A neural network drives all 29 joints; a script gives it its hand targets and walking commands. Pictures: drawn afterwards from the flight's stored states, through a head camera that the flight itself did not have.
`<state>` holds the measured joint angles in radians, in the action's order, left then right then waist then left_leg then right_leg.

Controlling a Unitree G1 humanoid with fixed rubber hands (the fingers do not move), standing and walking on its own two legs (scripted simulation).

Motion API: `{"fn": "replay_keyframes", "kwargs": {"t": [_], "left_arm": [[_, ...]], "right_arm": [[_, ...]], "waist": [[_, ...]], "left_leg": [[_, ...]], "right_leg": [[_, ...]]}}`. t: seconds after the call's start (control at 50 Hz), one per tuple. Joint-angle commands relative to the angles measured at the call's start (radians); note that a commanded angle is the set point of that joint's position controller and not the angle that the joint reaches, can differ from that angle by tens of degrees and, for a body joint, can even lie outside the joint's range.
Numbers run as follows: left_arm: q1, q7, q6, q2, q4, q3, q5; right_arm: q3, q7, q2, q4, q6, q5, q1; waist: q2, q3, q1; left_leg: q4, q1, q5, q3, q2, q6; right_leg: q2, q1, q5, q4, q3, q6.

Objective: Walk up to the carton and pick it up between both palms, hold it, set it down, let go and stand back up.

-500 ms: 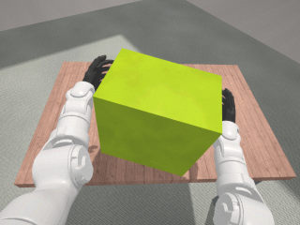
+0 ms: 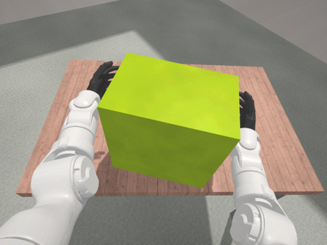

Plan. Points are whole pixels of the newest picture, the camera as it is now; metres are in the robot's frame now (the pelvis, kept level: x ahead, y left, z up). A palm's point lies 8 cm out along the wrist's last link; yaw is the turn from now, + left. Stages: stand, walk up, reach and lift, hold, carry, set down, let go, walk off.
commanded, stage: set down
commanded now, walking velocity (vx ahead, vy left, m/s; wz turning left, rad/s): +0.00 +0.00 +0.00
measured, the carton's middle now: (168, 126) +0.40 -0.04 +0.01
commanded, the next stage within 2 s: none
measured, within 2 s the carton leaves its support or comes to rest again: neither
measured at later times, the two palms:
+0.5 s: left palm (95, 93) +0.46 +0.14 +0.10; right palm (243, 124) +0.36 -0.22 +0.08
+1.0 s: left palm (100, 95) +0.48 +0.14 +0.08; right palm (245, 128) +0.36 -0.24 +0.05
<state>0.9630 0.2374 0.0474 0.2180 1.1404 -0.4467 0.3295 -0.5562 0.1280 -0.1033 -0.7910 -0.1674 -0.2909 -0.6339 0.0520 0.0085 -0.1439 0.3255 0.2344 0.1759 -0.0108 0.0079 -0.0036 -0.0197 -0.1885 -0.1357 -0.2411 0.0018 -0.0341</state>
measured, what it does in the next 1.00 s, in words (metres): stands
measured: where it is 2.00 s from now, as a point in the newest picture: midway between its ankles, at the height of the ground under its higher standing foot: outside the picture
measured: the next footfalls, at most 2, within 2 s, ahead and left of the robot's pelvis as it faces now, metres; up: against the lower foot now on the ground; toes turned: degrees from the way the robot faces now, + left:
none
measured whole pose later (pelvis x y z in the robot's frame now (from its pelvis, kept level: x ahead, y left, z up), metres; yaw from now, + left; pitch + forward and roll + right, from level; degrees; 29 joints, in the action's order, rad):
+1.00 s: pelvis +0.00 +0.00 -0.02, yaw -1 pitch +17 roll -3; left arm 1.09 0.09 0.22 0.36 1.55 0.07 -0.18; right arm -0.07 0.25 0.09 -1.28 -0.30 0.23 -0.81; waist -0.02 0.22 -0.22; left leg 0.59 0.61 0.27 0.01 0.04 0.00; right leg 0.01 -0.53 -0.21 -0.45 0.02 -0.03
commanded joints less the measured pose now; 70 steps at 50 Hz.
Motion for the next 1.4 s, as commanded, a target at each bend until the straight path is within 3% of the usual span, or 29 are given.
{"fn": "replay_keyframes", "kwargs": {"t": [0.0, 0.04, 0.12, 0.16, 0.22, 0.42, 0.46, 0.58, 0.6, 0.66, 0.72, 0.76, 0.82, 0.88, 0.96, 1.0, 1.06, 1.08, 1.12, 1.2, 1.22, 1.28, 1.32, 1.36, 1.38], "left_arm": [[0.414, 0.044, 0.032, -0.489, -0.005, 0.166, 0.021], [0.409, 0.046, 0.037, -0.499, -0.002, 0.172, 0.024], [0.386, 0.047, 0.042, -0.496, -0.001, 0.165, 0.033], [0.386, 0.047, 0.047, -0.496, 0.01, 0.164, 0.035], [0.383, 0.048, 0.055, -0.499, 0.024, 0.165, 0.038], [0.388, 0.048, 0.062, -0.46, 0.036, 0.138, 0.045], [0.38, 0.041, 0.065, -0.449, 0.039, 0.14, 0.045], [0.363, 0.016, 0.082, -0.34, 0.053, 0.124, 0.036], [0.348, 0.004, 0.08, -0.277, 0.055, 0.128, 0.019], [0.371, -0.033, 0.089, -0.143, 0.042, 0.165, -0.06], [0.382, -0.112, 0.113, 0.034, 0.105, 0.322, -0.24], [0.422, -0.135, 0.139, 0.074, 0.189, 0.407, -0.363], [0.47, -0.15, 0.184, 0.137, 0.273, 0.489, -0.476], [0.498, -0.153, 0.198, 0.155, 0.282, 0.53, -0.524], [0.486, -0.157, 0.205, 0.209, 0.321, 0.534, -0.523], [0.49, -0.159, 0.203, 0.224, 0.338, 0.547, -0.522], [0.541, -0.165, 0.226, 0.244, 0.281, 0.585, -0.564], [0.536, -0.168, 0.227, 0.246, 0.31, 0.594, -0.571], [0.561, -0.173, 0.235, 0.263, 0.283, 0.608, -0.588], [0.599, -0.161, 0.216, 0.297, 0.37, 0.665, -0.649], [0.624, -0.162, 0.216, 0.31, 0.344, 0.679, -0.674], [0.657, -0.164, 0.212, 0.323, 0.299, 0.711, -0.72], [0.627, -0.148, 0.198, 0.319, 0.402, 0.716, -0.713], [0.64, -0.133, 0.183, 0.344, 0.425, 0.73, -0.727], [0.663, -0.134, 0.182, 0.346, 0.375, 0.746, -0.752]], "right_arm": [[0.267, -0.109, -0.365, 0.011, -0.053, -0.049, -0.46], [0.263, -0.108, -0.368, -0.016, -0.054, -0.059, -0.448], [0.263, -0.109, -0.362, -0.039, -0.062, -0.05, -0.426], [0.248, -0.109, -0.364, -0.06, -0.063, -0.062, -0.418], [0.242, -0.104, -0.368, -0.06, -0.079, -0.075, -0.418], [0.214, -0.104, -0.347, -0.082, -0.062, -0.087, -0.391], [0.203, -0.105, -0.324, -0.085, -0.066, -0.083, -0.384], [0.182, -0.089, -0.243, -0.105, -0.071, -0.073, -0.348], [0.167, -0.075, -0.173, -0.132, -0.066, -0.059, -0.328], [0.17, -0.033, -0.064, -0.153, -0.078, 0.006, -0.333], [0.281, 0.032, 0.094, -0.254, -0.097, 0.191, -0.358], [0.363, 0.065, 0.115, -0.297, -0.101, 0.302, -0.43], [0.417, 0.104, 0.2, -0.296, -0.127, 0.399, -0.519], [0.462, 0.13, 0.264, -0.32, -0.16, 0.485, -0.554], [0.527, 0.122, 0.338, -0.411, -0.171, 0.589, -0.534], [0.553, 0.11, 0.364, -0.458, -0.159, 0.636, -0.535], [0.551, 0.093, 0.395, -0.411, -0.156, 0.663, -0.565], [0.552, 0.084, 0.408, -0.433, -0.149, 0.663, -0.57], [0.56, 0.067, 0.429, -0.406, -0.139, 0.68, -0.584], [0.584, 0.047, 0.45, -0.423, -0.076, 0.7, -0.639], [0.575, 0.046, 0.455, -0.387, -0.066, 0.696, -0.658], [0.566, 0.04, 0.471, -0.295, -0.045, 0.693, -0.684], [0.598, 0.034, 0.467, -0.395, -0.019, 0.698, -0.659], [0.614, 0.037, 0.475, -0.38, 0.003, 0.713, -0.686], [0.596, 0.04, 0.487, -0.33, 0.003, 0.712, -0.709]], "waist": [[-0.125, 0.344, -0.041], [-0.13, 0.325, -0.057], [-0.14, 0.329, -0.046], [-0.134, 0.302, -0.056], [-0.133, 0.334, -0.058], [-0.115, 0.257, -0.06], [-0.136, 0.263, -0.057], [-0.126, 0.266, -0.054], [-0.123, 0.241, -0.07], [-0.117, 0.267, -0.072], [-0.139, 0.359, -0.088], [-0.12, 0.439, -0.098], [-0.144, 0.623, -0.107], [-0.174, 0.726, -0.113], [-0.201, 0.689, -0.095], [-0.206, 0.63, -0.089], [-0.233, 0.697, -0.097], [-0.23, 0.681, -0.102], [-0.256, 0.723, -0.088], [-0.189, 0.641, -0.096], [-0.174, 0.662, -0.103], [-0.189, 0.785, -0.106], [-0.192, 0.69, -0.107], [-0.163, 0.657, -0.105], [-0.162, 0.691, -0.115]], "left_leg": [[0.004, -0.24, -0.201, -0.061, 0.005, 0.061], [0.008, -0.247, -0.209, -0.058, 0.003, 0.064], [0.013, -0.256, -0.239, -0.054, 0.008, 0.071], [0.007, -0.254, -0.214, -0.05, 0.008, 0.07], [0.025, -0.249, -0.245, -0.054, 0.005, 0.072], [-0.018, -0.206, -0.101, -0.055, 0.006, 0.054], [-0.013, -0.228, -0.119, -0.053, 0.013, 0.063], [0.0, -0.21, -0.118, -0.055, 0.008, 0.058], [-0.001, -0.212, -0.108, -0.05, 0.012, 0.06], [0.014, -0.179, -0.085, -0.053, 0.013, 0.054], [0.076, -0.131, -0.126, -0.034, 0.019, 0.051], [0.134, -0.07, -0.138, -0.02, 0.015, 0.038], [0.224, -0.026, -0.213, -0.01, -0.002, 0.046], [0.311, -0.068, -0.408, 0.005, -0.009, 0.077], [0.348, -0.089, -0.504, 0.016, -0.015, 0.096], [0.339, -0.093, -0.449, 0.024, -0.011, 0.092], [0.345, -0.099, -0.419, 0.026, -0.01, 0.097], [0.35, -0.11, -0.413, 0.029, -0.007, 0.099], [0.349, -0.119, -0.408, 0.028, -0.007, 0.101], [0.315, -0.034, -0.187, 0.03, -0.013, 0.057], [0.308, -0.012, -0.146, 0.03, -0.014, 0.048], [0.319, -0.037, -0.158, 0.028, -0.018, 0.047], [0.317, -0.055, -0.168, 0.038, -0.016, 0.044], [0.298, -0.014, -0.106, 0.04, -0.018, 0.025], [0.293, -0.011, -0.112, 0.041, -0.017, 0.028]], "right_leg": [[0.046, -0.007, 0.273, -0.015, 0.126, -0.013], [0.046, -0.004, 0.292, -0.016, 0.124, -0.013], [0.047, -0.014, 0.301, -0.016, 0.126, -0.008], [0.051, -0.036, 0.259, -0.006, 0.13, -0.008], [0.051, -0.036, 0.294, -0.014, 0.129, -0.01], [0.041, -0.049, 0.191, 0.0, 0.123, -0.013], [0.043, -0.072, 0.172, 0.003, 0.129, -0.006], [0.042, -0.086, 0.173, -0.007, 0.12, -0.013], [0.046, -0.095, 0.164, -0.01, 0.119, -0.011], [0.047, -0.115, 0.158, -0.024, 0.109, -0.009], [0.058, -0.154, 0.207, -0.067, 0.086, 0.007], [0.055, -0.205, 0.239, -0.107, 0.075, 0.011], [0.052, -0.225, 0.349, -0.177, 0.07, 0.009], [0.071, -0.26, 0.487, -0.22, 0.086, 0.004], [0.085, -0.307, 0.491, -0.229, 0.09, 0.006], [0.084, -0.361, 0.396, -0.214, 0.092, 0.014], [0.079, -0.424, 0.342, -0.217, 0.095, 0.017], [0.082, -0.45, 0.319, -0.219, 0.1, 0.02], [0.08, -0.466, 0.287, -0.221, 0.105, 0.023], [0.058, -0.501, 0.126, -0.225, 0.093, 0.016], [0.054, -0.506, 0.11, -0.233, 0.09, 0.014], [0.05, -0.499, 0.146, -0.25, 0.09, 0.012], [0.049, -0.508, 0.127, -0.244, 0.093, 0.021], [0.042, -0.484, 0.078, -0.237, 0.083, 0.019], [0.045, -0.48, 0.098, -0.241, 0.083, 0.017]]}}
